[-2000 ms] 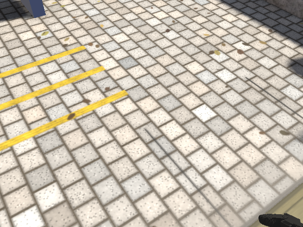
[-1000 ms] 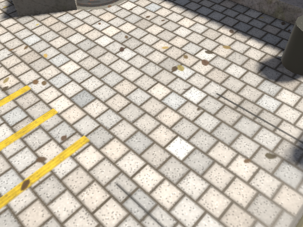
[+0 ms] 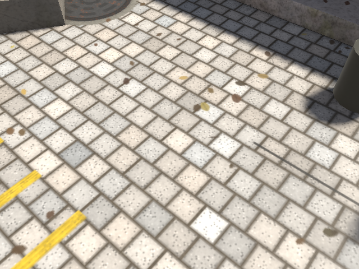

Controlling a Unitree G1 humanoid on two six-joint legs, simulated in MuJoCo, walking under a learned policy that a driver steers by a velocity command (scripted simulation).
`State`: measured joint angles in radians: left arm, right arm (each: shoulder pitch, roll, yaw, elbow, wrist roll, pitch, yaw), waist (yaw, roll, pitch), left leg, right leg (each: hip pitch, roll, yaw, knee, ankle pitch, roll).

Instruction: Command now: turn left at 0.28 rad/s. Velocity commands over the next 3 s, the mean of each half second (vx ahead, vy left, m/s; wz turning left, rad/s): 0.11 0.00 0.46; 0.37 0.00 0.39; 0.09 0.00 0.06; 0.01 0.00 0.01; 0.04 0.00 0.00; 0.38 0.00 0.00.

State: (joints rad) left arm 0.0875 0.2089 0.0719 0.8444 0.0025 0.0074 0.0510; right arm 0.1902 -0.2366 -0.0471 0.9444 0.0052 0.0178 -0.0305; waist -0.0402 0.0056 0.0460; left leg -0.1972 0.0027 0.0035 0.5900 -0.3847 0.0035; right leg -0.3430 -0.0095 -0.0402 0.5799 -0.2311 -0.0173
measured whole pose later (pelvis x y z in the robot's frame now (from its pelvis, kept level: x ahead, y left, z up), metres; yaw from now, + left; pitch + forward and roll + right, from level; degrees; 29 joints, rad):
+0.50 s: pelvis -0.02 +0.07 +0.03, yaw +16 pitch +2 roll -5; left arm 0.06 0.32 0.12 0.87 -0.01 -0.05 0.03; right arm 0.37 -0.24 -0.06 0.83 0.01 -0.03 -0.04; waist -0.04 -0.01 -0.03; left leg -0.16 -0.02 -0.12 0.32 -0.19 0.08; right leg -0.57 -0.01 0.06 0.84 -0.10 0.04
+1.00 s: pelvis +0.17 +0.07 +0.02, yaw +26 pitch +3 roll -1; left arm 0.26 0.25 0.06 0.91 0.00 -0.09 -0.01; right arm 0.23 -0.29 -0.06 0.73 0.00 -0.05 -0.01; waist 0.03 0.05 0.02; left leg -0.57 0.02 -0.06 0.97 -0.32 -0.02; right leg -0.15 0.04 0.00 0.33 -0.22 -0.03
